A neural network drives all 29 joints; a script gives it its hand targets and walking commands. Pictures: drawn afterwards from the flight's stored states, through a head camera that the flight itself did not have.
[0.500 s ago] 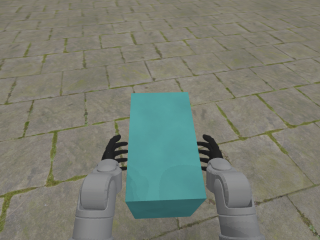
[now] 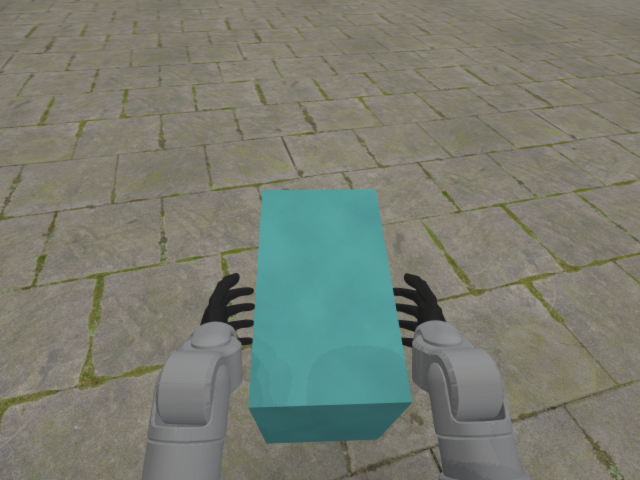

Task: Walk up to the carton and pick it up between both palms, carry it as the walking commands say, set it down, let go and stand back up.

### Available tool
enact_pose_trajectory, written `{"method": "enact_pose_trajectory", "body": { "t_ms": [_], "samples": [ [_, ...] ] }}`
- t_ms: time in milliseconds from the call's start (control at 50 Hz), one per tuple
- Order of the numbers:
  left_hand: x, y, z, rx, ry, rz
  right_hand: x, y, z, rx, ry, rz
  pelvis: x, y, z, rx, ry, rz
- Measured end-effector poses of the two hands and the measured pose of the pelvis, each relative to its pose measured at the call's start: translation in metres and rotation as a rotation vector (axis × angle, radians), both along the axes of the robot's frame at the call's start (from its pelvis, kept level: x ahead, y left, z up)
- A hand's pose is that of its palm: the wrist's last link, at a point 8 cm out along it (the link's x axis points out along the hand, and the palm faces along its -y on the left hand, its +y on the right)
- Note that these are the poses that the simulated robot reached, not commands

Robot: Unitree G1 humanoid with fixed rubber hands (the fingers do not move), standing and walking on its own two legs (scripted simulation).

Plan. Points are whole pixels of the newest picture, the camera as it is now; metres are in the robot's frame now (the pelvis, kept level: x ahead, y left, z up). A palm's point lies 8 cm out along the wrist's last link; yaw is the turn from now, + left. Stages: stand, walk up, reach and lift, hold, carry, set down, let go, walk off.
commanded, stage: carry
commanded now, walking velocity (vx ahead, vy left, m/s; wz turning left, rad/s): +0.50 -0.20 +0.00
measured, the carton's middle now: (320, 316) +0.35 +0.00 +0.02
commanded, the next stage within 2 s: none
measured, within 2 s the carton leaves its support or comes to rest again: neither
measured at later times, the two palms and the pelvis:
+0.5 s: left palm (305, 230) +0.46 +0.03 +0.09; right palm (466, 244) +0.44 -0.22 +0.08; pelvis +0.17 -0.08 +0.00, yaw -2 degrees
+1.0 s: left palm (339, 138) +0.77 -0.05 +0.07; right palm (455, 145) +0.75 -0.29 +0.08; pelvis +0.49 -0.14 +0.01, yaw -4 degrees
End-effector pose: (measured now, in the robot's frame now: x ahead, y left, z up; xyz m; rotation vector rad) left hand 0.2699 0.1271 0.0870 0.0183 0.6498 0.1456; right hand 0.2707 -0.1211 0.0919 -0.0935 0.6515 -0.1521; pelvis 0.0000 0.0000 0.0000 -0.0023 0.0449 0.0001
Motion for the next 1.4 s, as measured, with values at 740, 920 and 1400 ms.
{"method": "enact_pose_trajectory", "body": {
  "t_ms": [740,920,1400],
  "samples": [
    [0.312,-0.123,-0.003,0.021,0.031,0.065,0.322,-0.122,-0.012,0.076,0.022,0.011,0.304,-0.128,0.002,0.066,0.072,-0.017],
    [0.451,-0.152,-0.022,0.003,0.034,-0.034,0.441,-0.152,-0.022,0.041,0.019,-0.068,0.445,-0.135,-0.016,0.054,0.002,-0.062],
    [0.792,-0.272,-0.007,0.062,0.007,0.036,0.799,-0.269,-0.011,0.072,-0.023,-0.018,0.781,-0.271,-0.02,-0.048,0.001,-0.011]
  ]
}}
